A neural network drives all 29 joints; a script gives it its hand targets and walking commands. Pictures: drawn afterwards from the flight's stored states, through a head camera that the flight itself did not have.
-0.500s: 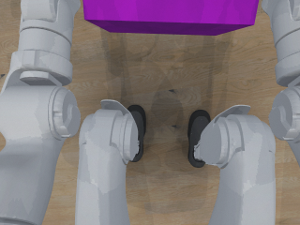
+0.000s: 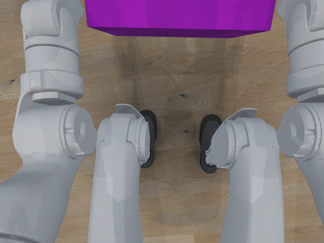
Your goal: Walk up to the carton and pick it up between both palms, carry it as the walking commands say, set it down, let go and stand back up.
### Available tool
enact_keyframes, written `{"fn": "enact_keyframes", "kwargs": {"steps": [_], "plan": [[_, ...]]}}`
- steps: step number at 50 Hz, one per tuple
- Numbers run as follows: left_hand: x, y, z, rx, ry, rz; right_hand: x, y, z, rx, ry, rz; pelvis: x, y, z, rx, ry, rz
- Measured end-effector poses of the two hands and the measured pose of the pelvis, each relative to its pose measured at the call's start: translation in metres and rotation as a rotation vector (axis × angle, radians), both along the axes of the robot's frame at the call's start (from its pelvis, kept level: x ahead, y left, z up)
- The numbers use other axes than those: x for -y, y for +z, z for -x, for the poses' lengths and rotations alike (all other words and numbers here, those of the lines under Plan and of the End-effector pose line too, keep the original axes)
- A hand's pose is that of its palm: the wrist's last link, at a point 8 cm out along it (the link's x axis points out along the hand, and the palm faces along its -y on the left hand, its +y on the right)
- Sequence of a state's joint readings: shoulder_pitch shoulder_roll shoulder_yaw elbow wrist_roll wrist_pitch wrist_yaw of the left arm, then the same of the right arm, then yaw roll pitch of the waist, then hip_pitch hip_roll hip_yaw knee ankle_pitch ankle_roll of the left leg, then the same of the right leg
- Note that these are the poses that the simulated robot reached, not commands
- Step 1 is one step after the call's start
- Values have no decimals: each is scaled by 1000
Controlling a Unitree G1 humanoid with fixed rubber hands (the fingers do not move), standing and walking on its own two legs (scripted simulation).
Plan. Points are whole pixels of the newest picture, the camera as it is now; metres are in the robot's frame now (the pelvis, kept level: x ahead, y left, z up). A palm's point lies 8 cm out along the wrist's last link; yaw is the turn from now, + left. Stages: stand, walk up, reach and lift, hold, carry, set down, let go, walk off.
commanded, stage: reach and lift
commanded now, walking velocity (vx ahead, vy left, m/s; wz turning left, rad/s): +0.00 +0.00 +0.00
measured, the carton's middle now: out of the picture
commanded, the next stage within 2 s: none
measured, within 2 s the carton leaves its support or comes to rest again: neither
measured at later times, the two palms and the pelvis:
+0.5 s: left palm out of the picture +0.54 +0.21 -0.06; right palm out of the picture +0.55 -0.16 -0.07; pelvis -0.01 +0.00 +0.05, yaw +0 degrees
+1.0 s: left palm out of the picture +0.52 +0.20 +0.01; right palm out of the picture +0.53 -0.16 +0.00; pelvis -0.02 +0.00 +0.11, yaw +0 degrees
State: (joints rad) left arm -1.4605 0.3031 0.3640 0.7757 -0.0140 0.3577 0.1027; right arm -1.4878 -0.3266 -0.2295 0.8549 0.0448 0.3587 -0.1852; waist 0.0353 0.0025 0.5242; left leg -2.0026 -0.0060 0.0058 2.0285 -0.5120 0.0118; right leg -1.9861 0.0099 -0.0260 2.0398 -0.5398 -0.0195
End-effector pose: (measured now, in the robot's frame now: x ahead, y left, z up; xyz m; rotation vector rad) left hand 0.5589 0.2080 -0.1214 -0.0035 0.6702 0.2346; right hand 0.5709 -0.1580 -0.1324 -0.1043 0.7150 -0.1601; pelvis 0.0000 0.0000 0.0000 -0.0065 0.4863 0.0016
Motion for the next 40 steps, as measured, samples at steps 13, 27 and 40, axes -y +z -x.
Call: {"fn": "enact_keyframes", "kwargs": {"steps": [13,27,40], "plan": [[0,35,9,14,9,5,-1,35,8,9,-5,-1,0,22,8,22,-1,-2],[1,71,21,18,11,5,0,70,21,12,-15,-9,1,52,13,43,1,-3],[3,108,31,21,14,6,1,109,31,17,-21,-6,2,81,16,73,1,-7]]}}
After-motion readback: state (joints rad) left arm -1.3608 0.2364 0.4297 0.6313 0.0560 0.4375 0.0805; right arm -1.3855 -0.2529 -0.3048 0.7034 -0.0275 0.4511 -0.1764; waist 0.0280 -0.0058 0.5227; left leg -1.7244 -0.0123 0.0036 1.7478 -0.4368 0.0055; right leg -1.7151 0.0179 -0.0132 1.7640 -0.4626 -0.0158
